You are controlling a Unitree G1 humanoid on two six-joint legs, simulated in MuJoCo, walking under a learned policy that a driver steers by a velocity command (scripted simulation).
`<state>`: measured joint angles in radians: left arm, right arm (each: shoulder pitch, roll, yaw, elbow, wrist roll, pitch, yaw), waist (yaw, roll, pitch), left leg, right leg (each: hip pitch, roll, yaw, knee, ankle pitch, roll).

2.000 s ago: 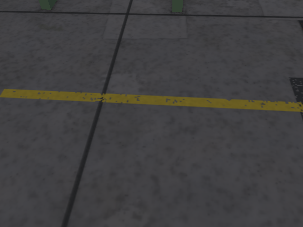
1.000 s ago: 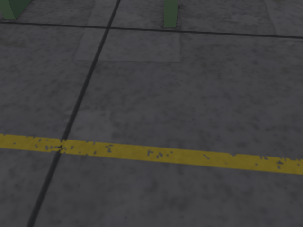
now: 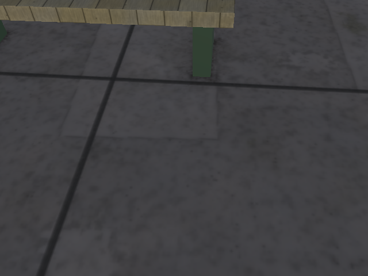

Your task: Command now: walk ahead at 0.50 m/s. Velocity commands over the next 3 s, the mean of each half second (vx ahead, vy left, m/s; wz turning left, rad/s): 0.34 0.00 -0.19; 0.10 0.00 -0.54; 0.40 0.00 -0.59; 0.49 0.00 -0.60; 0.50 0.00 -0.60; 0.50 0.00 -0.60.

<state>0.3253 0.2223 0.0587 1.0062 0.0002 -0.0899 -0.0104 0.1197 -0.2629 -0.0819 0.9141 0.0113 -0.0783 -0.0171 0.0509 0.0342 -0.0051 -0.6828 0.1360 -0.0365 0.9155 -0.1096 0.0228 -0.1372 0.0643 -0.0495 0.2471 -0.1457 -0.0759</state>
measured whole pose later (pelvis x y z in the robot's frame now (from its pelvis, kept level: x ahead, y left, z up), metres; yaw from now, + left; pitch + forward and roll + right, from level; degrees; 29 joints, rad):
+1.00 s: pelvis +0.27 +0.01 +0.00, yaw -24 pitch +3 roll +2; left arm 0.23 0.27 0.09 0.77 -0.02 -0.01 0.03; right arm 0.05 -0.32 -0.10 0.89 0.01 -0.03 -0.02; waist 0.01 0.03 0.01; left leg -0.54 0.02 -0.03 0.90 -0.27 -0.03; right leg -0.27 0.04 0.06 0.40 -0.18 -0.07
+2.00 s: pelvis +0.58 -0.28 +0.00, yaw -60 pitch +2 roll +0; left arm 0.33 0.28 0.06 0.68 -0.01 -0.05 0.00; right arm 0.08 -0.32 -0.05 0.72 -0.02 -0.09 0.00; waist 0.05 0.03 0.04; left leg -0.70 0.12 -0.08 0.86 -0.09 -0.06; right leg -0.19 0.11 0.09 0.35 -0.19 -0.09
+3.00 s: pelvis +0.74 -0.79 +0.00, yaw -96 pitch +2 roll +0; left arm 0.33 0.28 0.07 0.68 -0.01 -0.04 0.00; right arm 0.08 -0.32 -0.05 0.69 -0.01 -0.09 0.00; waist 0.05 0.04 0.05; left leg -0.67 0.11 -0.08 0.86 -0.14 -0.07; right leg -0.19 0.11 0.10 0.36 -0.19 -0.09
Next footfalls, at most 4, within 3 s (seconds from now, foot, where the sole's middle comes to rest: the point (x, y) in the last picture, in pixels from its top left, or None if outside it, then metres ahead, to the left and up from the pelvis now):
0.26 left None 0.33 0.16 -0.79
0.76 right None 0.28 -0.08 -0.79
1.24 left None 0.48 0.08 -0.79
1.70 right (302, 273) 0.53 -0.34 -0.79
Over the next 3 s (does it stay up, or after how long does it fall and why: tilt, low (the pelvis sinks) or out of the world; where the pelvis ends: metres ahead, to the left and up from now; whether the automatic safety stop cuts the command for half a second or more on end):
stays up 0.74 -0.79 0.00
